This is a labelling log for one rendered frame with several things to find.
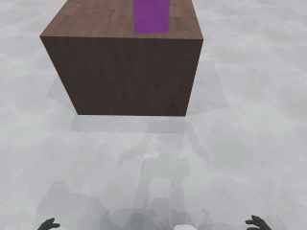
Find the pedestal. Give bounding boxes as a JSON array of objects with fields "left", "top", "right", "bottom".
[{"left": 39, "top": 0, "right": 203, "bottom": 117}]

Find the carton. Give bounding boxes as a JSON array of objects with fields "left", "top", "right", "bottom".
[{"left": 132, "top": 0, "right": 170, "bottom": 34}]

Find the left robot hand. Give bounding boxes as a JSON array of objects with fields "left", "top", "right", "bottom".
[{"left": 37, "top": 218, "right": 60, "bottom": 230}]

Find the right robot hand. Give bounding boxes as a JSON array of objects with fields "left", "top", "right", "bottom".
[{"left": 245, "top": 215, "right": 271, "bottom": 230}]

